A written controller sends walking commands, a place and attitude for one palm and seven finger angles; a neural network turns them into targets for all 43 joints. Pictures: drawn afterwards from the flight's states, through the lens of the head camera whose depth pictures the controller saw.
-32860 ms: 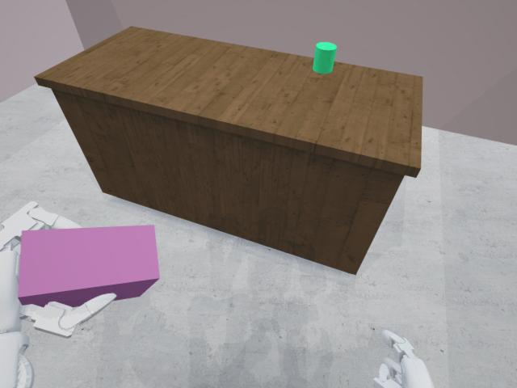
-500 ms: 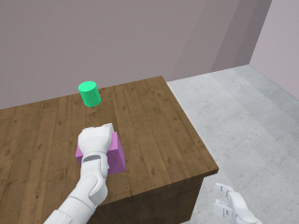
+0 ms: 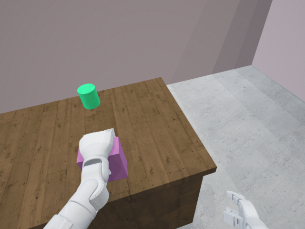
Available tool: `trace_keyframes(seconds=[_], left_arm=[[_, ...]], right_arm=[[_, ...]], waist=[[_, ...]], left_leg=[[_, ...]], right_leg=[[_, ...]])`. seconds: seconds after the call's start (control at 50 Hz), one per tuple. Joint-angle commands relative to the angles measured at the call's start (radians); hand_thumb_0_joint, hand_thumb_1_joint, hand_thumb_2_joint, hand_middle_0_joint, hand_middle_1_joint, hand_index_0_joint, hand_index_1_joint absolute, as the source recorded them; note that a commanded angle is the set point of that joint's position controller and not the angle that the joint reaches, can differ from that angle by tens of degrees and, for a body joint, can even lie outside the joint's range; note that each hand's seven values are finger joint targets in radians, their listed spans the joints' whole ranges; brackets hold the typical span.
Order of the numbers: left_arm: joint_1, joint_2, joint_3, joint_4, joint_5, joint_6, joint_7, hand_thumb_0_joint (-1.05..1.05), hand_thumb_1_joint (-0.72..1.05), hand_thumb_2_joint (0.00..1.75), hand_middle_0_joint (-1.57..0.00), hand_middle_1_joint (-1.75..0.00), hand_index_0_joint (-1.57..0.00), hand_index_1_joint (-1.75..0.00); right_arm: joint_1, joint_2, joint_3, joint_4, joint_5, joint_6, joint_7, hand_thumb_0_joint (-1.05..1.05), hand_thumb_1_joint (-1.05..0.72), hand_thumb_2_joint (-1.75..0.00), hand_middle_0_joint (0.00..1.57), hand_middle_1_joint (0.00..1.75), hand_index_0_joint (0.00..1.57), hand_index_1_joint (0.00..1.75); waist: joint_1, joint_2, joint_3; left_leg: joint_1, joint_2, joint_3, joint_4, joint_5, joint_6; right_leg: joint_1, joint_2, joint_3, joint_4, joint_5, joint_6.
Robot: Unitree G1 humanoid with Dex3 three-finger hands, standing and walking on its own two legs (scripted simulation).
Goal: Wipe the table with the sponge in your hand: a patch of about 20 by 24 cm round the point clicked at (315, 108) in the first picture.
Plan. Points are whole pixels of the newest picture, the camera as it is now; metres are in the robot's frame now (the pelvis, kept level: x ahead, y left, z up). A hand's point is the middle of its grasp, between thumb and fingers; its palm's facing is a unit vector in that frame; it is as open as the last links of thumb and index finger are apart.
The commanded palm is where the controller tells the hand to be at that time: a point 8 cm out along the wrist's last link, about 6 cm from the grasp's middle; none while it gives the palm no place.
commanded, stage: slide across to the third lane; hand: left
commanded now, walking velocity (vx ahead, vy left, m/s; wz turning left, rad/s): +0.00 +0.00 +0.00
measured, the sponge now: (106, 165) +0.30 +0.19 -0.02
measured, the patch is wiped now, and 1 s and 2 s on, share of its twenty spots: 0.65 0.75 0.90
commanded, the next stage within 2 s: wipe forward along the third lane in 0.54 s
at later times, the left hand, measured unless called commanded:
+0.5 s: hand (118, 152) +0.32 +0.15 +0.04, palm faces -0.03 -0.05 -1.00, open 10.1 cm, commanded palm +0.29 +0.12 +0.08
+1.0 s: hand (124, 146) +0.34 +0.14 +0.03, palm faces -0.07 -0.04 -1.00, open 10.1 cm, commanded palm +0.33 +0.13 +0.06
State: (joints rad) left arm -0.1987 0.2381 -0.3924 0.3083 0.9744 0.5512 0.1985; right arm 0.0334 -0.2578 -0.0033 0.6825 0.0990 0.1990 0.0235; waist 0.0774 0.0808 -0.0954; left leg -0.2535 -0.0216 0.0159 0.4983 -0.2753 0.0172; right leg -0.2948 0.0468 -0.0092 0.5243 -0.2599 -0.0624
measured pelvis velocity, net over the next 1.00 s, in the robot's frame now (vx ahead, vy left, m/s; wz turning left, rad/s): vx -0.02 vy -0.02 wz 0.01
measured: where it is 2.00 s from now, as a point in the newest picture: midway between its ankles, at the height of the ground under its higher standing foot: outside the picture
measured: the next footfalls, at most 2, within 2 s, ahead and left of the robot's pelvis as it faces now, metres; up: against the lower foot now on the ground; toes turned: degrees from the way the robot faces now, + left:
none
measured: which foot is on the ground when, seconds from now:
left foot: down 0.00-1.00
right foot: down 0.00-1.00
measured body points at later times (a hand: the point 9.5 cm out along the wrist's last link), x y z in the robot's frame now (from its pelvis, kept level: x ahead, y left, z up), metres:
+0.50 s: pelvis -0.01 -0.01 +0.00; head -0.03 -0.05 +0.45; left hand +0.32 +0.15 +0.09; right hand +0.22 -0.20 -0.10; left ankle -0.01 +0.11 -0.74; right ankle +0.01 -0.08 -0.74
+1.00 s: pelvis -0.02 -0.02 +0.00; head -0.04 -0.05 +0.45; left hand +0.34 +0.14 +0.09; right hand +0.17 -0.24 -0.12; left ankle -0.01 +0.11 -0.74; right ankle +0.01 -0.08 -0.74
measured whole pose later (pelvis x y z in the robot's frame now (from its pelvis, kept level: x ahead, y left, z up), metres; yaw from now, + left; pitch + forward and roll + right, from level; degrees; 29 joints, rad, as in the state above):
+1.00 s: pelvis -0.02 -0.02 +0.00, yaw +0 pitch +4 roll +1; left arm -0.57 0.10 -0.39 0.82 0.94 0.51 0.28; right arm 0.05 -0.23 0.00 0.76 0.10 0.19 -0.02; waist 0.05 0.05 -0.13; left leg -0.34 -0.01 0.00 0.51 -0.24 0.00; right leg -0.39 0.06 -0.02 0.54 -0.22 -0.08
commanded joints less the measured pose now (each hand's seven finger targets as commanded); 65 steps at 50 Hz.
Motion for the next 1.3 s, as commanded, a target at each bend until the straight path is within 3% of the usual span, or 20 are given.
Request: trace_keyframes(seconds=[0.0,0.08,0.22,0.3,0.42,0.46,0.52,0.58,0.62,0.64,0.7,0.72,0.76,0.8,0.82,0.86,0.92,0.98,1.14,1.28], left_arm=[[-0.205,-0.071,-0.049,-0.128,-0.029,-0.052,-0.009,0.00,0.10,1.30,-1.20,-1.60,-1.20,-1.60],[-0.239,-0.117,-0.085,-0.104,-0.030,-0.067,0.007,0.00,0.10,1.30,-1.20,-1.60,-1.20,-1.60],[-0.381,-0.102,-0.053,-0.021,-0.040,-0.057,0.034,0.00,0.10,1.30,-1.20,-1.60,-1.20,-1.60],[-0.435,-0.180,-0.121,0.038,-0.036,-0.062,0.036,0.00,0.10,1.30,-1.20,-1.60,-1.20,-1.60],[-0.481,-0.195,-0.107,0.088,-0.059,-0.070,0.055,0.00,0.10,1.30,-1.20,-1.60,-1.20,-1.60],[-0.507,-0.202,-0.118,0.114,-0.047,-0.061,0.065,0.00,0.10,1.30,-1.20,-1.60,-1.20,-1.60],[-0.482,-0.156,-0.063,0.124,-0.049,-0.046,0.074,0.00,0.10,1.30,-1.20,-1.60,-1.20,-1.60],[-0.502,-0.180,-0.086,0.155,-0.043,-0.027,0.082,0.00,0.10,1.30,-1.20,-1.60,-1.20,-1.60],[-0.505,-0.134,-0.034,0.166,-0.049,-0.021,0.087,0.00,0.10,1.30,-1.20,-1.60,-1.20,-1.60],[-0.522,-0.163,-0.066,0.182,-0.051,-0.018,0.087,0.00,0.10,1.30,-1.20,-1.60,-1.20,-1.60],[-0.559,-0.137,-0.042,0.237,-0.045,-0.019,0.090,0.00,0.10,1.30,-1.20,-1.60,-1.20,-1.60],[-0.553,-0.099,0.006,0.252,-0.050,-0.022,0.091,0.00,0.10,1.30,-1.20,-1.60,-1.20,-1.60],[-0.600,-0.122,-0.024,0.284,-0.035,-0.025,0.091,0.00,0.10,1.30,-1.20,-1.60,-1.20,-1.60],[-0.618,-0.097,-0.003,0.331,-0.021,-0.032,0.093,0.00,0.10,1.30,-1.20,-1.60,-1.20,-1.60],[-0.613,-0.060,0.047,0.339,-0.026,-0.038,0.094,0.00,0.10,1.30,-1.20,-1.60,-1.20,-1.60],[-0.665,-0.100,0.003,0.380,-0.014,-0.047,0.099,0.00,0.10,1.30,-1.20,-1.60,-1.20,-1.60],[-0.664,-0.080,0.046,0.430,-0.022,-0.061,0.110,0.00,0.10,1.30,-1.20,-1.60,-1.20,-1.60],[-0.722,-0.073,0.049,0.510,-0.017,-0.065,0.126,0.00,0.10,1.30,-1.20,-1.60,-1.20,-1.60],[-0.779,0.031,0.131,0.612,-0.013,-0.082,0.153,0.00,0.10,1.30,-1.20,-1.60,-1.20,-1.60],[-0.881,0.104,0.160,0.680,-0.018,-0.087,0.156,0.00,0.10,1.30,-1.20,-1.60,-1.20,-1.60]], right_arm=[[-0.231,-0.078,-0.023,-0.171,0.002,-0.059,0.005,0.00,-0.90,-0.90,0.20,0.30,0.20,0.30],[-0.233,-0.072,-0.028,-0.161,0.003,-0.065,0.012,0.00,-0.90,-0.90,0.20,0.30,0.20,0.30],[-0.241,-0.072,-0.026,-0.134,0.008,-0.070,0.006,0.00,-0.90,-0.90,0.20,0.30,0.20,0.30],[-0.235,-0.064,-0.026,-0.123,0.008,-0.067,0.010,0.00,-0.90,-0.90,0.20,0.30,0.20,0.30],[-0.233,-0.060,-0.029,-0.122,0.006,-0.066,0.015,0.00,-0.90,-0.90,0.20,0.30,0.20,0.30],[-0.227,-0.061,-0.030,-0.111,0.005,-0.059,0.017,0.00,-0.90,-0.90,0.20,0.30,0.20,0.30],[-0.239,-0.064,-0.029,-0.117,0.002,-0.049,0.019,0.00,-0.90,-0.90,0.20,0.30,0.20,0.30],[-0.236,-0.061,-0.029,-0.114,0.004,-0.045,0.017,0.00,-0.90,-0.90,0.20,0.30,0.20,0.30],[-0.244,-0.063,-0.027,-0.114,0.004,-0.044,0.013,0.00,-0.90,-0.90,0.20,0.30,0.20,0.30],[-0.238,-0.063,-0.025,-0.112,0.005,-0.042,0.009,0.00,-0.90,-0.90,0.20,0.30,0.20,0.30],[-0.221,-0.065,-0.024,-0.098,0.006,-0.046,-0.006,0.00,-0.90,-0.90,0.20,0.30,0.20,0.30],[-0.223,-0.068,-0.024,-0.096,0.004,-0.047,-0.011,0.00,-0.90,-0.90,0.20,0.30,0.20,0.30],[-0.207,-0.069,-0.021,-0.093,0.005,-0.045,-0.019,0.00,-0.90,-0.90,0.20,0.30,0.20,0.30],[-0.191,-0.071,-0.023,-0.084,0.002,-0.047,-0.029,0.00,-0.90,-0.90,0.20,0.30,0.20,0.30],[-0.195,-0.073,-0.023,-0.085,0.000,-0.050,-0.035,0.00,-0.90,-0.90,0.20,0.30,0.20,0.30],[-0.174,-0.069,-0.021,-0.080,0.002,-0.050,-0.042,0.00,-0.90,-0.90,0.20,0.30,0.20,0.30],[-0.161,-0.065,-0.024,-0.083,-0.003,-0.058,-0.048,0.00,-0.90,-0.90,0.20,0.30,0.20,0.30],[-0.136,-0.070,-0.022,-0.065,-0.005,-0.061,-0.059,0.00,-0.90,-0.90,0.20,0.30,0.20,0.30],[-0.079,-0.080,-0.022,-0.056,-0.015,-0.075,-0.075,0.00,-0.90,-0.90,0.20,0.30,0.20,0.30],[-0.026,-0.093,-0.022,-0.038,-0.014,-0.097,-0.086,0.00,-0.90,-0.90,0.20,0.30,0.20,0.30]], waist=[[-0.024,-0.172,-0.131],[-0.025,-0.188,-0.137],[-0.028,-0.187,-0.140],[-0.043,-0.193,-0.140],[-0.031,-0.210,-0.179],[-0.042,-0.196,-0.176],[-0.020,-0.195,-0.194],[-0.028,-0.197,-0.174],[-0.019,-0.197,-0.175],[-0.033,-0.195,-0.169],[-0.041,-0.206,-0.154],[-0.031,-0.219,-0.152],[-0.052,-0.205,-0.141],[-0.056,-0.216,-0.147],[-0.040,-0.208,-0.155],[-0.067,-0.203,-0.143],[-0.054,-0.199,-0.173],[-0.082,-0.211,-0.133],[-0.091,-0.210,-0.181],[-0.124,-0.208,-0.184]], left_leg=[[0.025,-0.010,-0.045,-0.045,0.171,0.033],[0.039,-0.006,-0.045,-0.044,0.170,0.033],[0.030,-0.007,-0.045,-0.055,0.118,0.029],[0.032,-0.007,-0.039,-0.041,0.126,0.028],[0.016,-0.011,-0.047,-0.036,0.121,0.028],[0.020,-0.009,-0.037,-0.028,0.129,0.026],[0.002,-0.008,-0.039,-0.038,0.132,0.022],[0.001,-0.007,-0.028,-0.038,0.118,0.024],[-0.012,-0.006,-0.032,-0.048,0.111,0.022],[-0.007,-0.006,-0.022,-0.047,0.101,0.024],[-0.025,-0.009,-0.016,-0.047,0.073,0.023],[-0.036,-0.009,-0.020,-0.052,0.069,0.023],[-0.042,-0.010,-0.013,-0.049,0.060,0.022],[-0.052,-0.012,-0.009,-0.045,0.045,0.021],[-0.064,-0.012,-0.012,-0.052,0.038,0.020],[-0.072,-0.012,-0.007,-0.046,0.017,0.019],[-0.092,-0.010,-0.006,-0.043,0.018,0.018],[-0.119,-0.009,0.003,-0.033,-0.023,0.016],[-0.189,-0.003,0.004,-0.013,-0.034,0.017],[-0.236,0.004,0.012,0.007,-0.066,0.021]], right_leg=[[0.086,-0.026,0.091,-0.096,0.219,-0.011],[0.070,-0.023,0.074,-0.094,0.205,-0.009],[0.050,-0.020,0.073,-0.106,0.130,-0.007],[0.029,-0.027,0.054,-0.098,0.146,-0.005],[0.041,-0.026,0.048,-0.092,0.148,-0.005],[0.034,-0.031,0.045,-0.087,0.164,-0.004],[0.059,-0.027,0.058,-0.087,0.169,-0.009],[0.047,-0.031,0.050,-0.093,0.144,-0.004],[0.058,-0.028,0.063,-0.102,0.138,-0.007],[0.052,-0.033,0.053,-0.103,0.124,-0.001],[0.035,-0.034,0.067,-0.119,0.094,0.003],[0.042,-0.031,0.078,-0.127,0.095,0.001],[0.023,-0.036,0.072,-0.121,0.090,0.004],[0.015,-0.038,0.081,-0.129,0.064,0.006],[0.021,-0.035,0.092,-0.134,0.057,0.002],[-0.007,-0.039,0.081,-0.129,0.027,0.007],[0.000,-0.038,0.082,-0.125,0.031,0.007],[-0.046,-0.043,0.092,-0.136,-0.039,0.017],[-0.030,-0.051,0.110,-0.123,-0.054,0.029],[-0.055,-0.059,0.130,-0.140,-0.132,0.043]])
